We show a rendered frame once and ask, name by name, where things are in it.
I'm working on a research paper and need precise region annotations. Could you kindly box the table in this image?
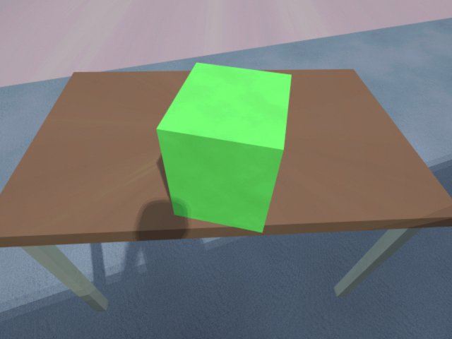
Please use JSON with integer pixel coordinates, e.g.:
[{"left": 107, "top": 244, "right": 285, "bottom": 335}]
[{"left": 0, "top": 69, "right": 452, "bottom": 311}]

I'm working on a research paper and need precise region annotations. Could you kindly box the carton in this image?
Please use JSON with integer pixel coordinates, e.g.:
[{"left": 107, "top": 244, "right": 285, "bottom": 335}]
[{"left": 156, "top": 62, "right": 292, "bottom": 233}]

